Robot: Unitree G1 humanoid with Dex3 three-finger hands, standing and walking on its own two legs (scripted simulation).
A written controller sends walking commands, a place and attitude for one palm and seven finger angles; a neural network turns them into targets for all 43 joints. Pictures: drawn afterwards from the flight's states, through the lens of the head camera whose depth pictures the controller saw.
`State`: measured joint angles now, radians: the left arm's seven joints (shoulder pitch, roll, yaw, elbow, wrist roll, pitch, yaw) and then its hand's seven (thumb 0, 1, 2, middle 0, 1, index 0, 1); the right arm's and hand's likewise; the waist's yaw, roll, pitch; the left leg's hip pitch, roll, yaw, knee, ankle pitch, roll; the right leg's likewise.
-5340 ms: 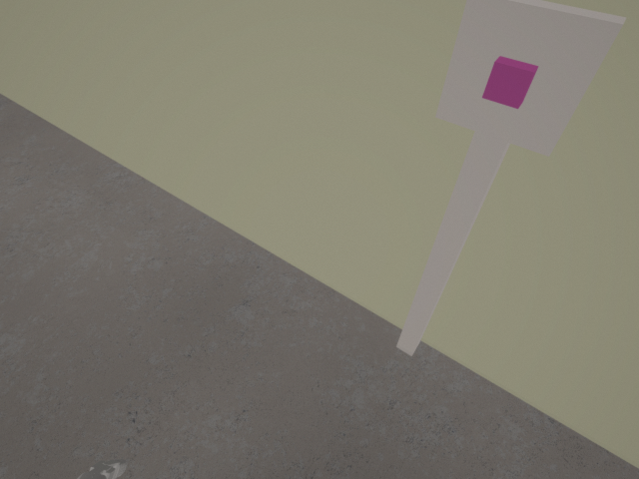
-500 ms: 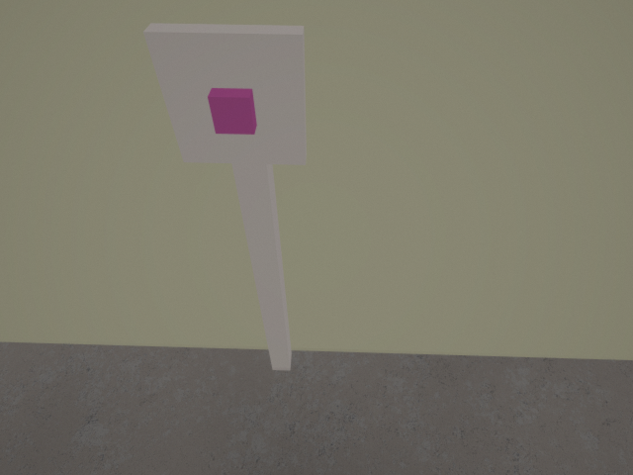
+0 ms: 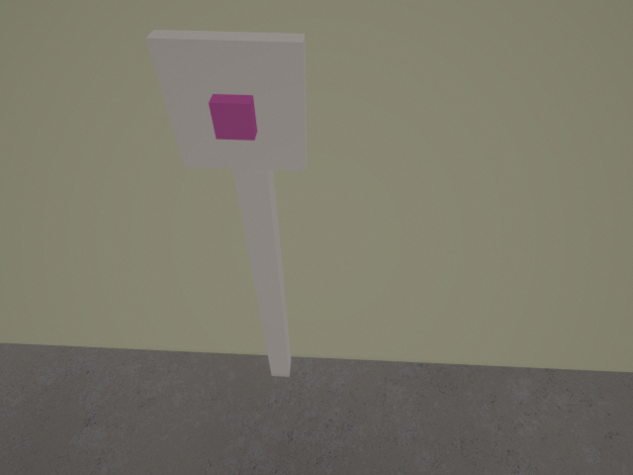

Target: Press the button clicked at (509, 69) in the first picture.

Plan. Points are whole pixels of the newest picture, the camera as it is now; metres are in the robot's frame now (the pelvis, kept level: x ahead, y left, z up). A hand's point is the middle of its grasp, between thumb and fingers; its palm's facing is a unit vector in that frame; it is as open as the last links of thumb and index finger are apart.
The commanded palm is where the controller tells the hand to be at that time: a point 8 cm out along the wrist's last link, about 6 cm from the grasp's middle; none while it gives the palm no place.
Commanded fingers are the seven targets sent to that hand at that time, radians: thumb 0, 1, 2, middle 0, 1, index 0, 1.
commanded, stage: look again from close up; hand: left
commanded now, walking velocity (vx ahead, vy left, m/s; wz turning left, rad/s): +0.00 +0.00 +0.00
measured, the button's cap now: (234, 116) +0.53 +0.16 +0.20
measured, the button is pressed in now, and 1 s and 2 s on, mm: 0 0 0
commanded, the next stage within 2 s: shuffle to correct the standing spot in 0.50 s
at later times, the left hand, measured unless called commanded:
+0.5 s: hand out of the picture +0.02 +0.21 -0.18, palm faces +0.01 -0.98 -0.21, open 7.4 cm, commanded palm none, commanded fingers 0.00 0.90 0.90 -0.20 -0.30 -0.20 -0.30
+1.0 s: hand out of the picture -0.01 +0.16 -0.19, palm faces +0.03 -0.98 -0.18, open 7.4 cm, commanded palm none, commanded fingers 0.00 0.90 0.90 -0.20 -0.30 -0.20 -0.30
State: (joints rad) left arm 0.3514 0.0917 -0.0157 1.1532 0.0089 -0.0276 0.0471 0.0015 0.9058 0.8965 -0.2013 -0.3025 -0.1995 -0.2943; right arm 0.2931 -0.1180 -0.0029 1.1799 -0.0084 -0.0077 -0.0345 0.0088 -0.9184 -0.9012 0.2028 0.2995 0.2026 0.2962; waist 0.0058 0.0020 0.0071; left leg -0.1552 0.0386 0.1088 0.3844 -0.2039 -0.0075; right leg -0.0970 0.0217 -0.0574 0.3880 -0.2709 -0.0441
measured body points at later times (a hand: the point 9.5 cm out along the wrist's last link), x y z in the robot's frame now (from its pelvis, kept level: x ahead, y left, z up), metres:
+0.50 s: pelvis +0.00 +0.03 -0.01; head -0.01 +0.03 +0.44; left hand +0.02 +0.26 -0.16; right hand -0.01 -0.19 -0.17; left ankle +0.00 +0.13 -0.74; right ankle -0.04 -0.08 -0.74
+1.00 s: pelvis +0.03 -0.01 -0.01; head +0.05 -0.01 +0.44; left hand -0.01 +0.21 -0.17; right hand +0.02 -0.23 -0.17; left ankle -0.01 +0.11 -0.71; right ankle -0.03 -0.08 -0.74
